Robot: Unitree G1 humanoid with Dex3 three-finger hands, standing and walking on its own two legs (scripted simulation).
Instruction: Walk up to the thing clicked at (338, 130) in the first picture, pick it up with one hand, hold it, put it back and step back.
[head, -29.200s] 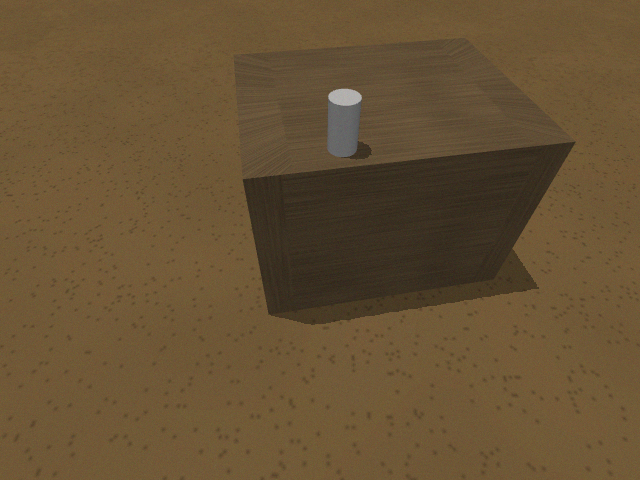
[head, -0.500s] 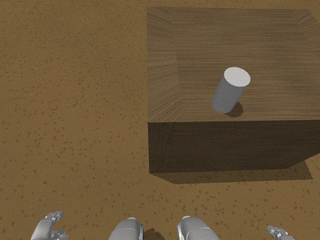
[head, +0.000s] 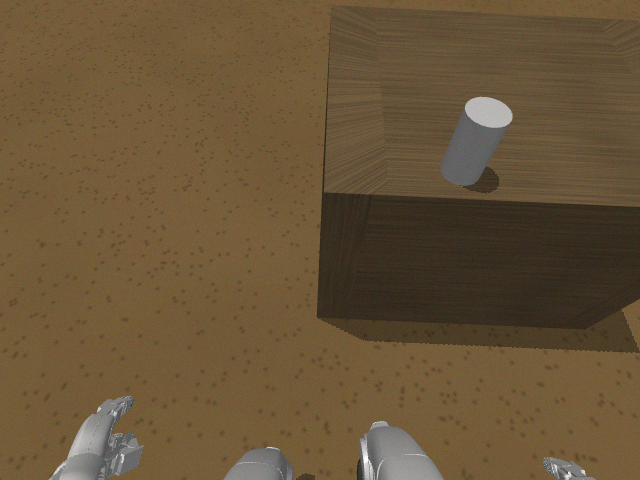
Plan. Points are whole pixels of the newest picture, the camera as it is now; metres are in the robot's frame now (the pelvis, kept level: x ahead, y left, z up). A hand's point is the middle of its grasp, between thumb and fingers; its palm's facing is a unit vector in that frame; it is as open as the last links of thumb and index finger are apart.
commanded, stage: step back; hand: right
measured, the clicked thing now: (473, 143) +0.65 -0.25 -0.03
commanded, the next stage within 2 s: none
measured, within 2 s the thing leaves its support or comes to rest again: neither
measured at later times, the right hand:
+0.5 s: hand out of the picture -0.07 -0.31 -0.15, palm faces +0.02 +0.92 -0.39, open 7.4 cm
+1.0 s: hand out of the picture -0.22 -0.31 -0.13, palm faces +0.00 +0.91 -0.41, open 7.4 cm
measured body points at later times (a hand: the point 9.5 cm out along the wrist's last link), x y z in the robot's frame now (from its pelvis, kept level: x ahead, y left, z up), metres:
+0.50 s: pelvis -0.16 -0.04 +0.01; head -0.11 -0.06 +0.45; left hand -0.06 +0.28 -0.10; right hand -0.07 -0.36 -0.12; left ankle -0.14 +0.11 -0.65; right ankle -0.14 -0.15 -0.72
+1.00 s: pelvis -0.34 -0.04 +0.00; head -0.29 -0.03 +0.45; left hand -0.24 +0.28 -0.12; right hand -0.22 -0.35 -0.10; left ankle -0.23 +0.09 -0.72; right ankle -0.40 -0.16 -0.71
